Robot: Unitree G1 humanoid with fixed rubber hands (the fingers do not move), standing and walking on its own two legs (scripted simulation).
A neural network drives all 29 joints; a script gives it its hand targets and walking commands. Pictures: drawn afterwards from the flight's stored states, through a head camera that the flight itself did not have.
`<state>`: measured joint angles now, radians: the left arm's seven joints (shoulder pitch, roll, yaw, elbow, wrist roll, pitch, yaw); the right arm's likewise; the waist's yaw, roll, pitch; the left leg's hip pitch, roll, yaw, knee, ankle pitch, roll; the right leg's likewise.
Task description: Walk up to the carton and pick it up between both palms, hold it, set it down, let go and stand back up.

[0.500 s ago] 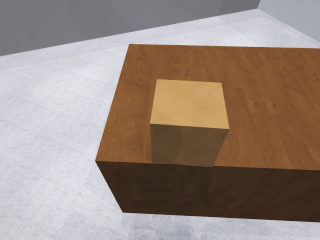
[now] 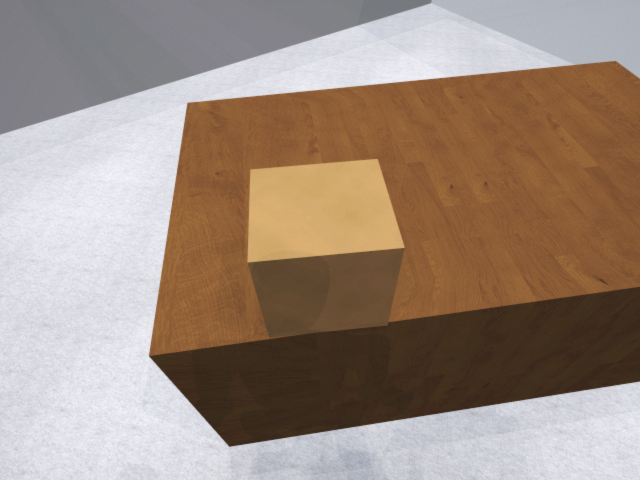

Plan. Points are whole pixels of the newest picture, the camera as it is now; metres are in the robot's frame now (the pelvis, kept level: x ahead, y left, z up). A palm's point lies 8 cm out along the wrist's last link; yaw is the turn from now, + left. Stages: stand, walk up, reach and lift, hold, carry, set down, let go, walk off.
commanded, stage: walk up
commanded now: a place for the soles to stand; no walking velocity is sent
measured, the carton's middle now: (321, 250) +0.46 +0.02 -0.02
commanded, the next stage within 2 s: reach and lift in 1.12 s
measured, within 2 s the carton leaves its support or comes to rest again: neither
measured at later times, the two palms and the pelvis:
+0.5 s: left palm out of the picture +0.08 +0.24 -0.12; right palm out of the picture +0.03 -0.26 -0.13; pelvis +0.01 +0.00 +0.00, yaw -8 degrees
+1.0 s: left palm out of the picture +0.07 +0.24 -0.13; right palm out of the picture -0.01 -0.26 -0.13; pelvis +0.01 +0.00 +0.01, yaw -8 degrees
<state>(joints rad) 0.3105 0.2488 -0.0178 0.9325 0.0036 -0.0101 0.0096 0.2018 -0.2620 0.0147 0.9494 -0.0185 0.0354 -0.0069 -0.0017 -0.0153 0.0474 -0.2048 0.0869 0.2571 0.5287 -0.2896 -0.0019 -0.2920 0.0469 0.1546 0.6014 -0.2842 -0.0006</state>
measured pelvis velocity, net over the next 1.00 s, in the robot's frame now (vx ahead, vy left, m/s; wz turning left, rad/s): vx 0.01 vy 0.00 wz -0.14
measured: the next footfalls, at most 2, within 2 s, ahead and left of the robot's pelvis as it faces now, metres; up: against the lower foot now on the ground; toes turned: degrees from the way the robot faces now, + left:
none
